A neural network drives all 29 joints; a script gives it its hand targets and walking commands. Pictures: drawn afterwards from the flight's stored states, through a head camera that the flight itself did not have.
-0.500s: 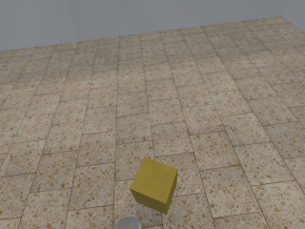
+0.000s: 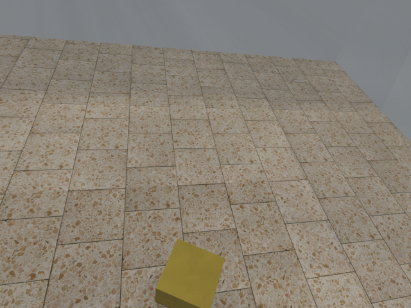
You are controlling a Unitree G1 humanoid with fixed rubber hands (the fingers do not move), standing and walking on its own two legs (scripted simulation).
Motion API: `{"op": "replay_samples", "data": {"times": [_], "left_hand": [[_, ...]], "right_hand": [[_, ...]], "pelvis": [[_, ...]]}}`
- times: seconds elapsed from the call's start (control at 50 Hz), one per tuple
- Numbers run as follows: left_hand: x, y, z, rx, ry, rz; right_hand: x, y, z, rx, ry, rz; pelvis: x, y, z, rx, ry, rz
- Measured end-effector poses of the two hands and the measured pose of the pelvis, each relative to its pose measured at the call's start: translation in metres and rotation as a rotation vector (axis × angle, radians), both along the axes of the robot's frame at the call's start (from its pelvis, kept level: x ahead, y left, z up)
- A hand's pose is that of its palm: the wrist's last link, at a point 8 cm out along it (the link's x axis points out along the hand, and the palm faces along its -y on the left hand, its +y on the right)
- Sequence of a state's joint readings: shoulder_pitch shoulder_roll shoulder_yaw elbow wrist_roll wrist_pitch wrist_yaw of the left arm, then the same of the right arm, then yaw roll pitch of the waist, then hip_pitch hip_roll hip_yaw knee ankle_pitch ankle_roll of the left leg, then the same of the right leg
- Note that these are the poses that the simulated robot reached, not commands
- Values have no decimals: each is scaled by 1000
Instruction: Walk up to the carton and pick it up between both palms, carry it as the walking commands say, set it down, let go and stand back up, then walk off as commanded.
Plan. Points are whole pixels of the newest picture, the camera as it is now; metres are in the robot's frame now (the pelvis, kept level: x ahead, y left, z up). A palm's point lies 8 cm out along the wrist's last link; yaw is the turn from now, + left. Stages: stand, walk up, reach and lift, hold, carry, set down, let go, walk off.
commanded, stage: walk up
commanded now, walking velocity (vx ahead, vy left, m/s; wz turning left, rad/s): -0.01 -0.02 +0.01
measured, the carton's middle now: (188, 280) +0.35 -0.04 -0.67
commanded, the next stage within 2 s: none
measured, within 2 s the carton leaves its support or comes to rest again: neither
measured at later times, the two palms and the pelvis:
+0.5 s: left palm out of the picture -0.02 +0.17 -0.16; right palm out of the picture -0.04 -0.29 -0.16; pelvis -0.02 -0.05 -0.02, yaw -1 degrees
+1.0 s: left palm out of the picture +0.04 +0.19 -0.17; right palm out of the picture -0.05 -0.22 -0.14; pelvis +0.01 -0.02 -0.01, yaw -1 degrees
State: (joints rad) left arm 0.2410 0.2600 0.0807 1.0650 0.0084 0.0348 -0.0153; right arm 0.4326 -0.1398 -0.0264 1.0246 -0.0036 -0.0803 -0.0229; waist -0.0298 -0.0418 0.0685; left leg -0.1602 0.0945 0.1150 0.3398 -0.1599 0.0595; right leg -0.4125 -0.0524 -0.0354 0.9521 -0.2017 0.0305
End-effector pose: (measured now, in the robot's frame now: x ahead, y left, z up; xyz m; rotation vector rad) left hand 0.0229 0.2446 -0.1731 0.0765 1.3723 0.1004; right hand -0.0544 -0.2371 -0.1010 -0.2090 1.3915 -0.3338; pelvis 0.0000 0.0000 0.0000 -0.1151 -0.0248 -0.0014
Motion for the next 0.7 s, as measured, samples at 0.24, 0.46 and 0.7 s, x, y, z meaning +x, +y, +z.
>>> {"op": "replay_samples", "data": {"times": [0.24,0.46,0.7], "left_hand": [[-18,-17,6,81,55,-3],[-39,-69,17,110,-3,-7],[-67,-69,-1,44,87,60]], "right_hand": [[39,10,-36,98,-113,49],[15,-53,-61,130,-42,17],[54,-39,-57,105,-86,65]], "pelvis": [[-12,-11,-10,59,17,-6],[-23,-52,-17,82,11,-10],[-6,-38,-23,67,15,4]]}}
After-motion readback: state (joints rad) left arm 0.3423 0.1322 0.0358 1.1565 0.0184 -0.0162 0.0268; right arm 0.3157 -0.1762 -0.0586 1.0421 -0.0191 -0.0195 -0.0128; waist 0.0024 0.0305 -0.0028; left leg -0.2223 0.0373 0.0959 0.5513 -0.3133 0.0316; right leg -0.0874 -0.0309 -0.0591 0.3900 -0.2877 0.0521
